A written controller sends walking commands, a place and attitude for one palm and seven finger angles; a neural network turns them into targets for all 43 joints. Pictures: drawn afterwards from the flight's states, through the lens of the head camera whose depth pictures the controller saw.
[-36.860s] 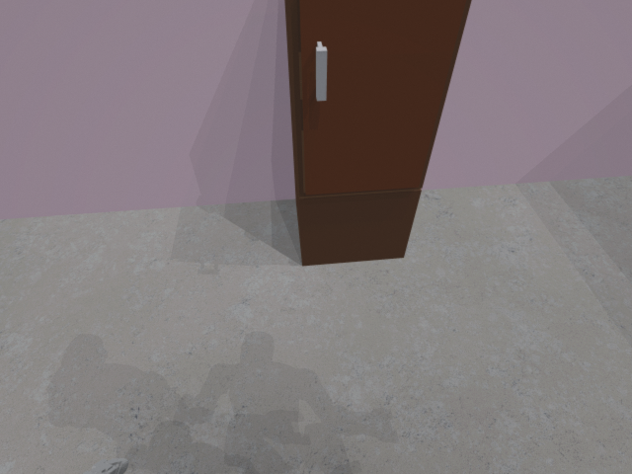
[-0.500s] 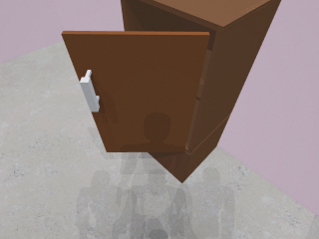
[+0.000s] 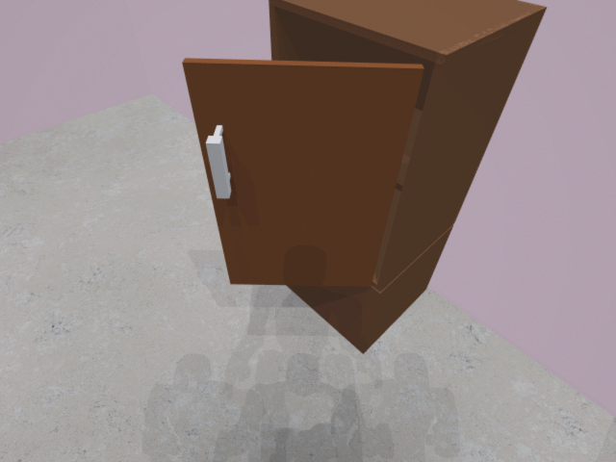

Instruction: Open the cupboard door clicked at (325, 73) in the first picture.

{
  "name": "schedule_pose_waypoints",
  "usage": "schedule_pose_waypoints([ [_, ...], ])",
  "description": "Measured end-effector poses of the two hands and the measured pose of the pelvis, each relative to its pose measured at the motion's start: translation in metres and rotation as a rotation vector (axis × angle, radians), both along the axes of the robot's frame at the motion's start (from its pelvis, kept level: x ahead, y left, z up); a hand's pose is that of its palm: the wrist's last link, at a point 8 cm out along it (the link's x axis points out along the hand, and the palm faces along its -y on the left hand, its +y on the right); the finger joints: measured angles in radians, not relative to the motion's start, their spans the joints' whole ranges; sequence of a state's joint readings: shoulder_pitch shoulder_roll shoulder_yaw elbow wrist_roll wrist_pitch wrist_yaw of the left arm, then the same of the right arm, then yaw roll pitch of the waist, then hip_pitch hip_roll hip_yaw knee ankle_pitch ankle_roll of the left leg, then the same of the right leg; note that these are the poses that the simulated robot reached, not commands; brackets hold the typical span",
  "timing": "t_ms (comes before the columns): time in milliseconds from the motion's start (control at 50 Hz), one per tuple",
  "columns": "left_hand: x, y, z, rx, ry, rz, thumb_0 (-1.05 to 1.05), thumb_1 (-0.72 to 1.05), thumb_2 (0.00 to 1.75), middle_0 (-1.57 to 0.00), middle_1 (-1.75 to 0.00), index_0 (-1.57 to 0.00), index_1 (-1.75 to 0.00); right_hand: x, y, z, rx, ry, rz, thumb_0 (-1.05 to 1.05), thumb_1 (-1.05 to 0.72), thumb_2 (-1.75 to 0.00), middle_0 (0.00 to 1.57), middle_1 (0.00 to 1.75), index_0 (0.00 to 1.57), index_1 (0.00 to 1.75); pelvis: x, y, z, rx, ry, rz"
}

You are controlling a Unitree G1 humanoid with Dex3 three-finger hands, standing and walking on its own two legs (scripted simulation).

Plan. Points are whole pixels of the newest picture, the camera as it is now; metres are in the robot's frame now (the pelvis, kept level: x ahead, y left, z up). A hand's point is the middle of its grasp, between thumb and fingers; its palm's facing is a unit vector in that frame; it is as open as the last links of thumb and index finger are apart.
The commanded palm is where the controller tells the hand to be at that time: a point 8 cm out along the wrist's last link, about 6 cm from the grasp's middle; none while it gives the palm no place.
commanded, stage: come to a stop and stand still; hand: left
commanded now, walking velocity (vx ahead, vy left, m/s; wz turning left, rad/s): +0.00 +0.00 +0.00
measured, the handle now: (221, 161) +0.59 +0.21 +0.07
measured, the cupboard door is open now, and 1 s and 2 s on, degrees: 45 45 45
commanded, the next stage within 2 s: look again from close up in 1.40 s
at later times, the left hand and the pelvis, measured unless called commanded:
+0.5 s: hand out of the picture -0.10 +0.16 -0.17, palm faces +0.12 -0.98 -0.15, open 7.4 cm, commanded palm none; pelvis -0.06 +0.01 +0.00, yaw +3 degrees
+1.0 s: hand out of the picture -0.12 +0.20 -0.16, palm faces +0.07 -0.98 -0.21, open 7.3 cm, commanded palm none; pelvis -0.14 +0.02 +0.01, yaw +0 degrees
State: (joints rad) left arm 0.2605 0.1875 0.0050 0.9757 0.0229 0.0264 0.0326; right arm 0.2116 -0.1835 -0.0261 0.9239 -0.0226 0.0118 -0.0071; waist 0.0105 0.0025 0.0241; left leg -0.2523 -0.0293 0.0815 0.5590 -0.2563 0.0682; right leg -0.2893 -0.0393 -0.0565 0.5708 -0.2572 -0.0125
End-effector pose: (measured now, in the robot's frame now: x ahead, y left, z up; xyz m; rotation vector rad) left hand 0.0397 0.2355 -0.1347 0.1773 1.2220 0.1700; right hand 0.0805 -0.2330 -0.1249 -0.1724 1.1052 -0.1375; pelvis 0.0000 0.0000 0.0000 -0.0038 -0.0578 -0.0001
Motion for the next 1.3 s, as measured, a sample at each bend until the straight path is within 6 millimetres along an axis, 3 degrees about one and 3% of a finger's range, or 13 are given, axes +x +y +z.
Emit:
schedule_pose_waypoints([
  [80,-0.033,0.005,0.002,0.001,0.028,0.025,0.01,0.91,0.9,-0.2,-0.3,-0.2,-0.3,-0.018,0.01,-0.002,0.017,0.028,0.018,0.0,-0.9,-0.9,0.2,0.3,0.2,0.3,-0.011,0.004,0.003,-0.003,0.002,0.013],
  [220,-0.094,0.0,0.0,-0.024,0.136,0.07,0.01,0.91,0.9,-0.2,-0.3,-0.19,-0.3,-0.058,0.008,-0.005,0.005,0.111,0.007,0.0,-0.92,-0.9,0.2,0.3,0.2,0.3,-0.027,0.007,0.005,-0.01,0.011,0.027],
  [340,-0.127,-0.01,-0.004,-0.062,0.194,0.091,0.01,0.91,0.9,-0.2,-0.3,-0.19,-0.3,-0.099,0.009,-0.008,-0.001,0.199,-0.014,0.0,-0.91,-0.9,0.2,0.3,0.2,0.3,-0.039,0.009,0.006,-0.012,0.009,0.035],
  [460,-0.144,-0.021,-0.009,-0.088,0.19,0.111,0.01,0.91,0.9,-0.2,-0.3,-0.2,-0.3,-0.128,0.013,-0.013,0.009,0.258,-0.019,0.0,-0.91,-0.9,0.2,0.3,0.2,0.3,-0.054,0.009,0.004,-0.006,-0.003,0.048],
  [620,-0.164,-0.028,-0.019,-0.109,0.178,0.142,0.01,0.91,0.9,-0.2,-0.3,-0.2,-0.3,-0.138,0.018,-0.018,0.014,0.218,-0.029,0.0,-0.9,-0.9,0.2,0.3,0.2,0.3,-0.079,0.01,-0.003,-0.01,-0.009,0.068],
  [740,-0.135,-0.004,-0.039,-0.097,0.092,0.082,0.01,0.91,0.9,-0.2,-0.3,-0.2,-0.3,-0.186,0.029,-0.023,-0.012,0.187,-0.101,0.0,-0.9,-0.9,0.2,0.3,0.2,0.3,-0.105,0.019,-0.017,0.001,-0.013,0.029],
  [800,-0.122,0.012,-0.026,-0.061,0.023,0.069,0.02,0.93,0.9,-0.2,-0.3,-0.2,-0.3,-0.212,0.038,-0.021,0.006,0.245,-0.102,0.0,-0.91,-0.9,0.2,0.3,0.19,0.3,-0.116,0.022,-0.011,0.0,-0.007,0.021],
  [860,-0.122,0.021,-0.009,-0.042,-0.035,0.064,0.02,0.93,0.9,-0.2,-0.3,-0.19,-0.3,-0.224,0.045,-0.016,0.022,0.27,-0.079,0.0,-0.9,-0.9,0.2,0.3,0.19,0.3,-0.123,0.024,-0.001,-0.022,0.009,0.031],
  [940,-0.141,0.021,0.004,-0.031,-0.016,0.046,0.01,0.92,0.9,-0.2,-0.3,-0.19,-0.3,-0.229,0.045,-0.01,0.042,0.245,-0.092,0.01,-0.9,-0.9,0.2,0.3,0.2,0.3,-0.13,0.022,0.009,-0.024,0.033,0.02],
  [1060,-0.206,0.011,0.004,-0.042,0.139,0.053,0.01,0.92,0.9,-0.2,-0.3,-0.19,-0.3,-0.242,0.03,-0.005,0.031,0.252,-0.117,0.01,-0.92,-0.9,0.2,0.3,0.2,0.3,-0.146,0.023,0.012,-0.016,0.041,-0.006],
  [1140,-0.234,0.005,-0.001,-0.087,0.224,0.061,0.01,0.91,0.9,-0.2,-0.3,-0.19,-0.3,-0.245,0.026,0.004,0.0,0.259,-0.118,0.01,-0.91,-0.9,0.2,0.3,0.2,0.3,-0.146,0.029,0.012,-0.021,0.044,0.001],
  [1220,-0.243,0.009,-0.017,-0.133,0.275,0.072,0.01,0.91,0.9,-0.2,-0.3,-0.2,-0.3,-0.245,0.032,0.0,-0.049,0.265,-0.104,0.01,-0.91,-0.9,0.2,0.3,0.19,0.3,-0.142,0.042,0.0,-0.033,0.058,0.002],
  [1300,-0.228,0.017,-0.017,-0.133,0.281,0.046,0.01,0.91,0.9,-0.2,-0.3,-0.2,-0.3,-0.249,0.044,0.001,-0.045,0.291,-0.11,0.0,-0.91,-0.9,0.2,0.3,0.19,0.3,-0.14,0.046,0.003,-0.007,0.064,-0.007],
])
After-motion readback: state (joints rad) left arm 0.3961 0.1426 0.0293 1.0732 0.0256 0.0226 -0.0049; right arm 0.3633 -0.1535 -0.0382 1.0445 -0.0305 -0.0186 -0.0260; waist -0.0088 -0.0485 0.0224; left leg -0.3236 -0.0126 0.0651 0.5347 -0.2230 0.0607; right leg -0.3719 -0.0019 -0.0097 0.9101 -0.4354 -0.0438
